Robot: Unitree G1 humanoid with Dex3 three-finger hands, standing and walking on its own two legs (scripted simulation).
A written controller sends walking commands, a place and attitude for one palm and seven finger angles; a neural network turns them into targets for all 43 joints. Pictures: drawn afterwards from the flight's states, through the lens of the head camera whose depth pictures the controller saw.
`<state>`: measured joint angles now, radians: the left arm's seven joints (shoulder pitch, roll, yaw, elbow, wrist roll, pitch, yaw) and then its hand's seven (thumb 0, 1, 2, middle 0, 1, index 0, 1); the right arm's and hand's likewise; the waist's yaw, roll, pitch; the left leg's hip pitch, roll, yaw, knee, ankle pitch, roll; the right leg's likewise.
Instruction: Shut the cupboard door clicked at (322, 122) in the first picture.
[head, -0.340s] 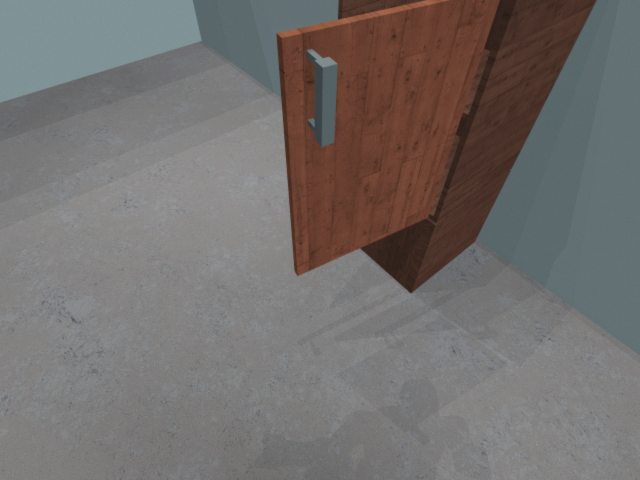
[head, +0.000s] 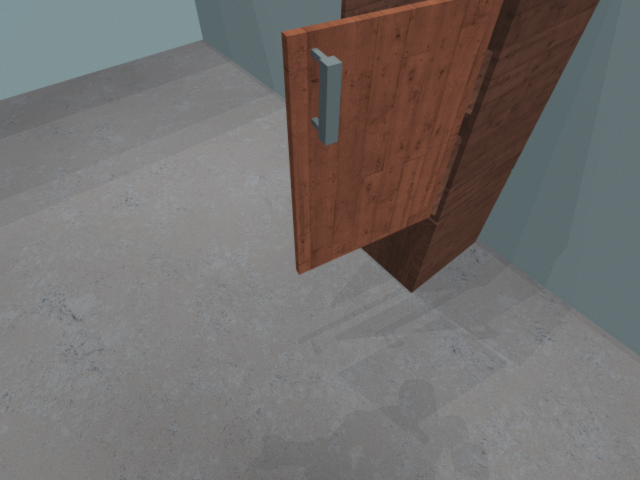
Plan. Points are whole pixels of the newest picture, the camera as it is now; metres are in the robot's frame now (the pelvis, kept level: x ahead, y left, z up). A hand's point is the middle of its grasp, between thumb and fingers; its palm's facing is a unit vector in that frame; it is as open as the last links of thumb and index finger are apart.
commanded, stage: look at it before walking up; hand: left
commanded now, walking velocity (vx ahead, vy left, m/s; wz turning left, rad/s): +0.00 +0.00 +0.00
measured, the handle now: (322, 97) +0.63 +0.03 +0.15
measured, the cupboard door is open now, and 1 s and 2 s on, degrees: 79 79 79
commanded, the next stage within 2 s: walk to a spot facing it in 0.50 s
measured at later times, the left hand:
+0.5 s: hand out of the picture +0.08 +0.25 -0.16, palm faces -0.03 -0.94 -0.34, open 7.4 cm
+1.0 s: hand out of the picture +0.07 +0.18 -0.18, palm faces -0.14 -0.95 -0.28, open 7.4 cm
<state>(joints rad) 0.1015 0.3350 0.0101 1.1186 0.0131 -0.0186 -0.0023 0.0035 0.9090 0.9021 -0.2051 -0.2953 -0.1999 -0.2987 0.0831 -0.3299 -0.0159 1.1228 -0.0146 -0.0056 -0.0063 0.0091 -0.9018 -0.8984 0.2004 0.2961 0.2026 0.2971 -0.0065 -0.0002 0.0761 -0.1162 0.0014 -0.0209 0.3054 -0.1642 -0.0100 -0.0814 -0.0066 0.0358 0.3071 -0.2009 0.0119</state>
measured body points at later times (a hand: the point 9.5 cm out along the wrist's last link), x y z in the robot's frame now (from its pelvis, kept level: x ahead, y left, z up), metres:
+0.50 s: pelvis +0.00 +0.00 +0.00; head +0.02 +0.00 +0.45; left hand +0.08 +0.30 -0.13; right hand +0.09 -0.30 -0.13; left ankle +0.00 +0.13 -0.75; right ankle -0.02 -0.13 -0.75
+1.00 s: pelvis -0.02 -0.02 -0.03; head +0.03 -0.05 +0.42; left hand +0.07 +0.23 -0.16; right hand +0.01 -0.28 -0.18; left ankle +0.00 +0.13 -0.75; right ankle -0.03 -0.12 -0.75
